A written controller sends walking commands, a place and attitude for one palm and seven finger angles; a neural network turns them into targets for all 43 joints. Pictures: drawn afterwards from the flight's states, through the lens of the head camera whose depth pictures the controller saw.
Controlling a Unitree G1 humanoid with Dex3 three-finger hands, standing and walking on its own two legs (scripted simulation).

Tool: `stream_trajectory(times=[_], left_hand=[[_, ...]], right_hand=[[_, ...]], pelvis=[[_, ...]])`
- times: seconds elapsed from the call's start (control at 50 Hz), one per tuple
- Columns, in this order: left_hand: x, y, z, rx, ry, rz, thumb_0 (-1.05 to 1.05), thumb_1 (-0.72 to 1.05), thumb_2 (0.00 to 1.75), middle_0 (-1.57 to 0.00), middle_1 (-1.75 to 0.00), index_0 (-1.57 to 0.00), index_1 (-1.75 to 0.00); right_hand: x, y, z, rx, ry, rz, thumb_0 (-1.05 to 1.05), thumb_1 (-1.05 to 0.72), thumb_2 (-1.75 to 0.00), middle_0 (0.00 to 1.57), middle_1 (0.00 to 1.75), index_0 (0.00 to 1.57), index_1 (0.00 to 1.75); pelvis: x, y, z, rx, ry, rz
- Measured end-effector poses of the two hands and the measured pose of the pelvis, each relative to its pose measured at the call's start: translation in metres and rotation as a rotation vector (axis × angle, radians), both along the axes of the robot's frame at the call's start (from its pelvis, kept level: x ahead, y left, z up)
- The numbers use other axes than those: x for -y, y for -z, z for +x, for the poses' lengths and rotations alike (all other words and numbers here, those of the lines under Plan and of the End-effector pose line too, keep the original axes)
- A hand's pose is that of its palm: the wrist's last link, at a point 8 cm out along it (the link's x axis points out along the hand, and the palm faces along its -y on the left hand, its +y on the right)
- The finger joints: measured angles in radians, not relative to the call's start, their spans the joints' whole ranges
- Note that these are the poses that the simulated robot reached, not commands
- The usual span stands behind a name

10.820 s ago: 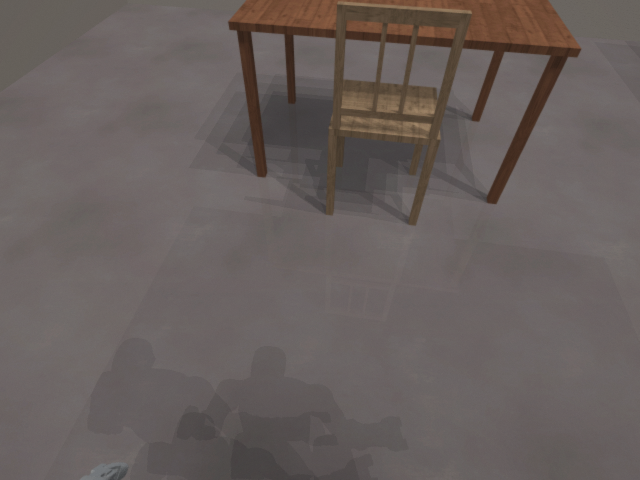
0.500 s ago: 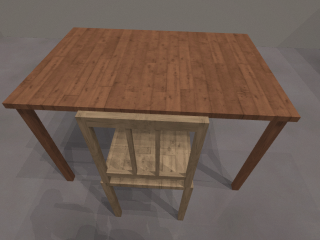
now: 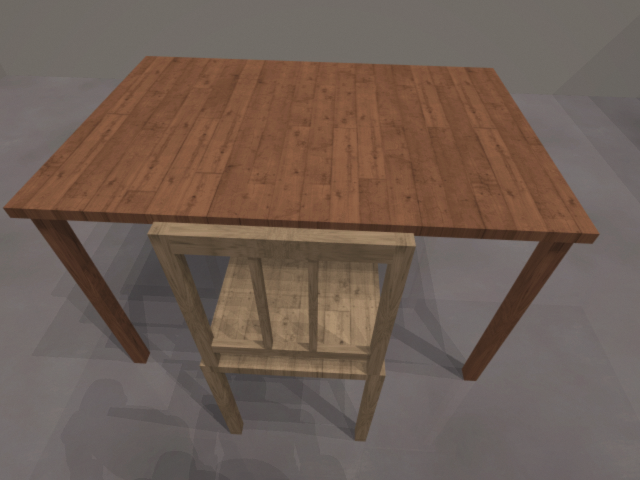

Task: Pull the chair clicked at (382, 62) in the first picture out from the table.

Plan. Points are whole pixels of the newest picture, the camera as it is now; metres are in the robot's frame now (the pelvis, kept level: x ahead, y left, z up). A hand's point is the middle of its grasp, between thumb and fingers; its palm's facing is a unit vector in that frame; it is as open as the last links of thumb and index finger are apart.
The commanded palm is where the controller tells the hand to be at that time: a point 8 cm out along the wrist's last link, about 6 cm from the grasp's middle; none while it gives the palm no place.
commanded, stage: look again from close up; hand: left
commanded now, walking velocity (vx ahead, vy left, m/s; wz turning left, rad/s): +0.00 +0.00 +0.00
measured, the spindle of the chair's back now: (262, 305) +0.42 +0.13 -0.10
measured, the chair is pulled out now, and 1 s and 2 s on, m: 0.00 0.00 0.00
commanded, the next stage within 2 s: raise the hand toward the chair's back in 0.70 s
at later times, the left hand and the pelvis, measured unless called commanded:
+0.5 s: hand out of the picture -0.03 +0.15 -0.18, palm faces +0.07 -0.98 -0.17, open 7.3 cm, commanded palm none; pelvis +0.00 +0.00 +0.00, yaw +0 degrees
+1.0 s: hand (173, 478) +0.14 +0.19 -0.06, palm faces +0.22 -0.96 -0.16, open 7.5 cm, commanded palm +0.11 +0.22 -0.07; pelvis -0.02 +0.01 -0.02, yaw +2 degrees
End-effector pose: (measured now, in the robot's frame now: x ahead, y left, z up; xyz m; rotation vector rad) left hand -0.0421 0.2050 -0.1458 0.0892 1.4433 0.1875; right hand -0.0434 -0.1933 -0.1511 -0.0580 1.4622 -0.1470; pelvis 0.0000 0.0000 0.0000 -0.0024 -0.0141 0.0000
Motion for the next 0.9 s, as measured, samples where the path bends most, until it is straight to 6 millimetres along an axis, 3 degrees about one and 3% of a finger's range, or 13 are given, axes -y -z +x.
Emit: stream_trajectory(times=[0.82,0.84,0.9], left_hand=[[-0.001,0.002,0.006,0.011,0.007,-0.003,0.0,0.91,0.9,-0.2,-0.3,-0.2,-0.29],[-0.003,-0.002,0.015,0.057,-0.022,-0.009,0.0,0.91,0.9,-0.2,-0.3,-0.2,-0.29],[-0.032,-0.037,0.057,0.325,-0.044,0.118,0.06,0.97,0.89,-0.2,-0.3,-0.21,-0.29]], right_hand=[[-0.003,-0.001,0.004,0.001,-0.003,-0.003,0.0,-0.91,-0.9,0.2,0.3,0.19,0.3],[-0.001,-0.002,0.009,0.034,-0.007,-0.008,0.01,-0.91,-0.9,0.2,0.3,0.2,0.3],[0.017,-0.007,0.031,0.221,-0.014,-0.081,0.03,-0.93,-0.9,0.2,0.3,0.2,0.3]], pelvis=[[-0.002,0.001,0.003,-0.009,-0.002,-0.009],[-0.003,0.002,0.0,-0.008,-0.001,-0.009],[-0.006,0.006,-0.003,-0.016,-0.008,-0.002]])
